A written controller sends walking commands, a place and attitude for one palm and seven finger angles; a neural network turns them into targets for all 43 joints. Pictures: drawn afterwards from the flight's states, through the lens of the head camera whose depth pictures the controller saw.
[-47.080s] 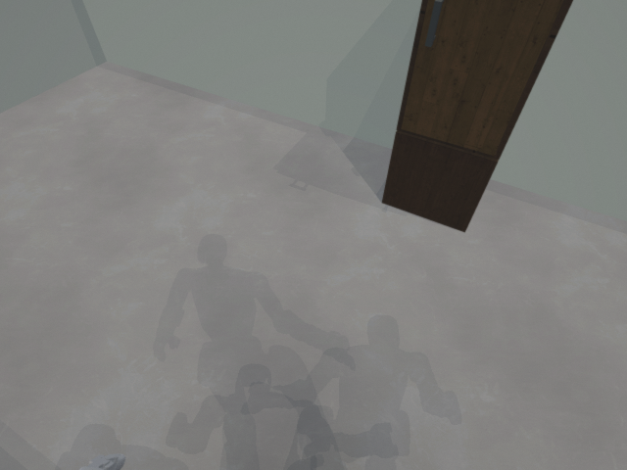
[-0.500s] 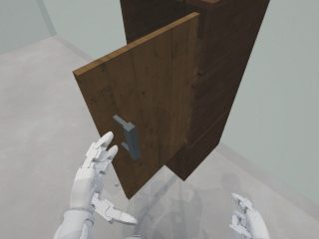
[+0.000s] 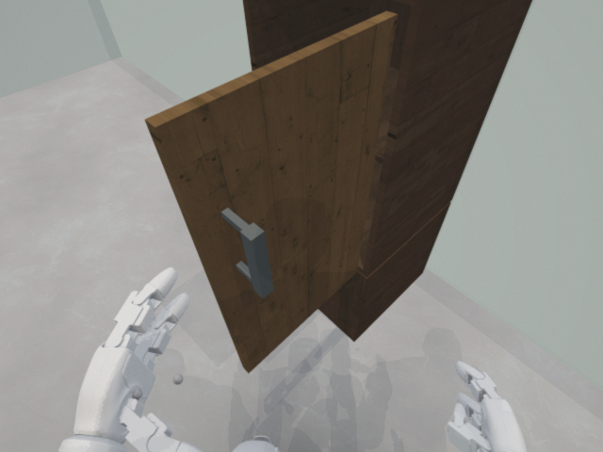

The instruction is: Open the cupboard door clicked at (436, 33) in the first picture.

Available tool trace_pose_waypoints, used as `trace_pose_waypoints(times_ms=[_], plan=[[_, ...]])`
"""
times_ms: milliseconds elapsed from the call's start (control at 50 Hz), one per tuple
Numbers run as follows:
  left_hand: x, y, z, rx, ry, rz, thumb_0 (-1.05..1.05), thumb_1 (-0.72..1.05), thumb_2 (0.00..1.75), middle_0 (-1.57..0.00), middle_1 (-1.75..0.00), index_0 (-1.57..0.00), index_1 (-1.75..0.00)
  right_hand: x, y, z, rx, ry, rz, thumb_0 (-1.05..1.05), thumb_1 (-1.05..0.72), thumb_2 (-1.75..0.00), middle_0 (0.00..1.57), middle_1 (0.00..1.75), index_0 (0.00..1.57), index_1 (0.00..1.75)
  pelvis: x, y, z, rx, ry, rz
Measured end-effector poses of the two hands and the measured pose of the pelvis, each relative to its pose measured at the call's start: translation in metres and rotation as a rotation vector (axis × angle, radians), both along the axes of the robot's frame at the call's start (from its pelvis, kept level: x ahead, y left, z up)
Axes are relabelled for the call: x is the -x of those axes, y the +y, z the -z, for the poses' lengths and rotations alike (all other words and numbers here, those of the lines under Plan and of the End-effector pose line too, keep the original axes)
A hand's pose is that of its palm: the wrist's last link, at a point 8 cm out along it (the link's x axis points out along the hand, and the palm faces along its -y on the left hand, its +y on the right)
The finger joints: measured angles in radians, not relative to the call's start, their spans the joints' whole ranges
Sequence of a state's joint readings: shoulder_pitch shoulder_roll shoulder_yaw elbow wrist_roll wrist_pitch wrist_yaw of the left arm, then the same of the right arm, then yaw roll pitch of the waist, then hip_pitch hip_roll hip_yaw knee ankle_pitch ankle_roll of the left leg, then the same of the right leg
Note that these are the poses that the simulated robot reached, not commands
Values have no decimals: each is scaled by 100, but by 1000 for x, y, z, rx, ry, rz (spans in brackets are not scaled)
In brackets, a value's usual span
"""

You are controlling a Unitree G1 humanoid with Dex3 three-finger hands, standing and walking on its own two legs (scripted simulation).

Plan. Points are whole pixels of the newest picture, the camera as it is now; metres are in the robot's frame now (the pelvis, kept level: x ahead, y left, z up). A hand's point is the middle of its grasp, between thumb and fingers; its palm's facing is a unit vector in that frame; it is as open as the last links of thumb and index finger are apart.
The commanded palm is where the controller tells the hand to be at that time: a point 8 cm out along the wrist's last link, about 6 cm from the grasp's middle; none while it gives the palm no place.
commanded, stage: draw the hand back to the body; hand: left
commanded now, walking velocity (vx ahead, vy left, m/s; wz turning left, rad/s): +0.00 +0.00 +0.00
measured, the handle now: (248, 254) +0.34 +0.10 +0.11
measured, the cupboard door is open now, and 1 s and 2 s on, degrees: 91 91 91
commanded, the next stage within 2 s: step back with the hand held close in 1.52 s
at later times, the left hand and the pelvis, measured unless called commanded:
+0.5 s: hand (112, 363) +0.18 +0.19 +0.14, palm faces +0.06 -0.99 -0.15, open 16.0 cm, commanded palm +0.15 +0.25 +0.16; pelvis +0.00 +0.01 +0.02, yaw +0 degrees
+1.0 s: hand (35, 291) +0.22 +0.26 +0.19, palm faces +0.33 -0.86 -0.39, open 10.7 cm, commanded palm +0.18 +0.31 +0.21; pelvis +0.03 +0.03 +0.06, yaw -3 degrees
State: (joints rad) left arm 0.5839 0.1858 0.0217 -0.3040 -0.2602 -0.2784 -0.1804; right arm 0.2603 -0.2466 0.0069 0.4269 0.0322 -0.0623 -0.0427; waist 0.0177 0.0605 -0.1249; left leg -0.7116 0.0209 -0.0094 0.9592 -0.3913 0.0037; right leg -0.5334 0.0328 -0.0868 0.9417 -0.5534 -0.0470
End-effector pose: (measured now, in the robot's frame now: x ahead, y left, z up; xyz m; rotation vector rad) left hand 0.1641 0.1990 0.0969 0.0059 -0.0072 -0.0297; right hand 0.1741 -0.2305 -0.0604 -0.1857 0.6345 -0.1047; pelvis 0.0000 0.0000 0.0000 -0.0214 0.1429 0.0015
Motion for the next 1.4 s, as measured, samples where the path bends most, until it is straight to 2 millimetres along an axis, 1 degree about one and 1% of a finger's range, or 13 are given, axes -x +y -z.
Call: trace_pose_waypoints(times_ms=[220, 380, 460, 500, 560, 620, 780, 1000, 1160, 1240, 1320, 1400], plan=[[-1, 17, -26, -34, -29, -20, -2, -50, 30, -15, -30, -15, -30, 7, 21, -9, -45, -35, 2, 2, -90, -90, 20, 30, 20, 30, 4, 7, -8, 8, -33, 8], [7, 30, -42, -48, -30, -29, -2, -49, 30, -15, -30, -15, -30, 7, 23, -19, -32, -66, -5, 2, -90, -90, 21, 30, 20, 30, 3, 12, -14, 11, -58, 5], [10, 38, -49, -59, -37, -38, -2, -46, 32, -15, -30, -15, -30, 4, 22, -24, -19, -78, -10, 2, -90, -90, 21, 30, 20, 30, 4, 13, -17, 13, -70, 1], [9, 45, -54, -141, -26, -86, -2, -43, 33, -15, -30, -15, -30, 3, 22, -26, -3, -70, -7, 2, -90, -90, 21, 30, 20, 30, 4, 13, -20, 15, -82, 4], [9, 55, -61, -228, -3, -178, -2, -36, 36, -15, -30, -16, -30, 2, 24, -31, 12, -49, 7, 2, -90, -90, 21, 30, 20, 30, 1, 15, -28, 16, -101, 10], [8, 63, -66, -276, 20, -238, -1, -28, 40, -16, -30, -16, -30, 1, 26, -36, 22, -29, 12, 2, -90, -90, 20, 30, 20, 30, -2, 17, -36, 14, -117, 16], [-5, 82, -83, -351, 20, -304, -1, -2, 51, -17, -30, -17, -30, -8, 34, -41, 30, 14, 1, 2, -90, -90, 21, 30, 20, 30, -15, 25, -49, -2, -150, 31], [-23, 105, -111, -412, -42, -369, 0, 36, 67, -18, -30, -19, -30, -29, 39, -46, 16, 27, -12, 2, -90, -90, 21, 30, 20, 30, -31, 30, -56, -12, -166, 47], [-29, 117, -129, -445, -90, -427, 0, 64, 79, -19, -30, -20, -30, -34, 34, -46, 12, 43, -10, 2, -90, -90, 21, 30, 20, 30, -34, 27, -58, -14, -172, 48], [-29, 119, -132, -447, -100, -448, 0, 76, 84, -20, -30, -20, -30, -31, 29, -45, 9, 55, -2, 2, -90, -90, 21, 30, 20, 30, -33, 24, -59, -15, -175, 49], [-26, 113, -127, -429, -82, -440, 1, 83, 87, -20, -30, -20, -30, -26, 23, -44, 13, 65, 6, 2, -90, -90, 21, 30, 20, 30, -31, 21, -60, -16, -179, 49], [-24, 107, -124, -418, -72, -428, 1, 87, 89, -20, -30, -20, -30, -21, 16, -43, 21, 72, 17, 2, -90, -90, 21, 30, 20, 30, -29, 17, -60, -15, -185, 47]])
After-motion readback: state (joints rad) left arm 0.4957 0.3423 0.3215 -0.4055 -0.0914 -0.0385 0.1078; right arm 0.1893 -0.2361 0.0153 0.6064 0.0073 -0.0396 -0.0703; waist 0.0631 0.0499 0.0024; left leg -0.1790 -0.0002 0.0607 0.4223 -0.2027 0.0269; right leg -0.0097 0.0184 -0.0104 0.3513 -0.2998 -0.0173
